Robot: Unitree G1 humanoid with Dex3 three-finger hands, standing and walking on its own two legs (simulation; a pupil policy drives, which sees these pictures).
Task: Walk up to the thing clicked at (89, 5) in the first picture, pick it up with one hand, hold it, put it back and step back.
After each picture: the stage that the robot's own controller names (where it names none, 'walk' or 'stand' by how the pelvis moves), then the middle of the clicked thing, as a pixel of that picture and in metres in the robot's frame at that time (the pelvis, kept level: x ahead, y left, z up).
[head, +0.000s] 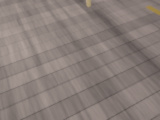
stand; out of the picture +2.34 -0.08 -0.65
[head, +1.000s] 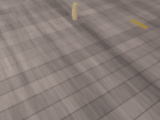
walk; (74, 11) +2.21 +0.06 -0.65
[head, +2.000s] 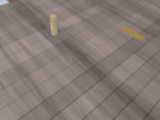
walk; (53, 25) +1.54 +0.27 -0.65
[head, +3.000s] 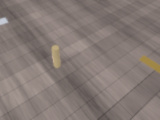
walk; (56, 57) +1.04 +0.24 -0.65
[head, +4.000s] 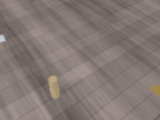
walk; (54, 87) +0.73 +0.23 -0.64
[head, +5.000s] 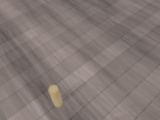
stand; (56, 96) +0.59 +0.24 -0.63
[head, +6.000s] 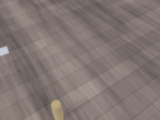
stand; (57, 112) +0.53 +0.21 -0.64
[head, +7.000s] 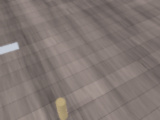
stand; (62, 109) +0.54 +0.18 -0.65
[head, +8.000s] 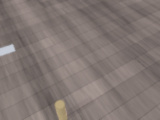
stand; (61, 111) +0.52 +0.18 -0.66
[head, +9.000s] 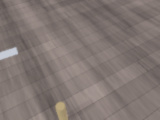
stand; (62, 113) +0.53 +0.20 -0.66
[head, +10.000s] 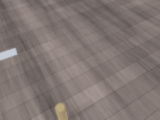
stand; (62, 114) +0.52 +0.20 -0.66
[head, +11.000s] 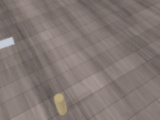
go down; (60, 104) +0.53 +0.19 -0.65
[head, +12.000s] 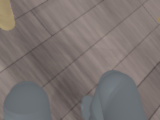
go down; (1, 9) +0.62 +0.24 -0.24
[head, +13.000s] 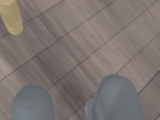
close in; (11, 15) +0.61 +0.24 -0.26
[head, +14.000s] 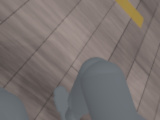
close in; out of the picture +0.60 +0.30 -0.18
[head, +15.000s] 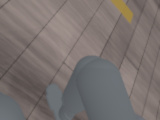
close; out of the picture +0.59 +0.28 -0.18
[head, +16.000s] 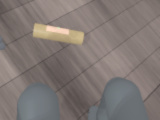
lift; (58, 34) +0.63 +0.07 -0.32
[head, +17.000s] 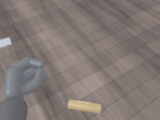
close; (84, 106) +0.58 -0.01 -0.67
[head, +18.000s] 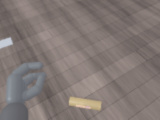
close; (85, 103) +0.59 +0.00 -0.70
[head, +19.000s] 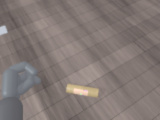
crouch; (82, 90) +0.63 -0.01 -0.68
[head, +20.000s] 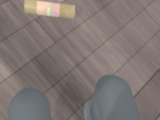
crouch; (50, 9) +0.74 +0.03 -0.35
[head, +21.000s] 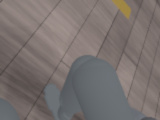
lower; out of the picture +0.77 +0.15 -0.27
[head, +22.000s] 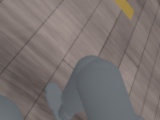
lower; out of the picture +0.81 +0.16 -0.27
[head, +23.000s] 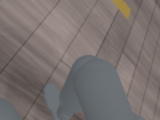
lower; out of the picture +0.86 +0.16 -0.27
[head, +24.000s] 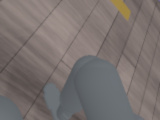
lower; out of the picture +0.93 +0.17 -0.27
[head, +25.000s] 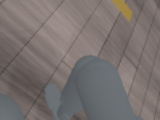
loosen; out of the picture +1.01 +0.17 -0.27
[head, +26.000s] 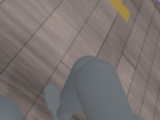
withdraw; out of the picture +1.10 +0.17 -0.27
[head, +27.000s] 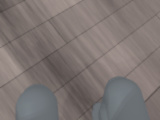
walk; out of the picture +1.21 +0.02 -0.33
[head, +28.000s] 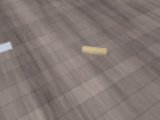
stand; (94, 50) +1.22 -0.14 -0.68
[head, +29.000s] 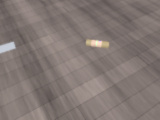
stand; (97, 43) +1.33 -0.16 -0.69
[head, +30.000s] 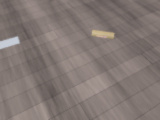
stand; (102, 34) +1.44 -0.19 -0.70
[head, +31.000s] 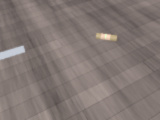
walk; (106, 37) +1.55 -0.22 -0.75
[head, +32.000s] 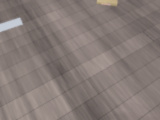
walk; (106, 2) +1.79 -0.26 -0.73
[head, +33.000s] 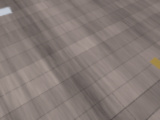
walk; out of the picture +2.18 -0.17 -0.73
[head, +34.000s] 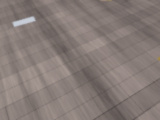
stand; out of the picture +2.51 -0.23 -0.73
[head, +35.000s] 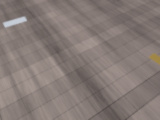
stand; out of the picture +2.61 -0.21 -0.75
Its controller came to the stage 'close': yes
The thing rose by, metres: 0.00
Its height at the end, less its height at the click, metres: -0.09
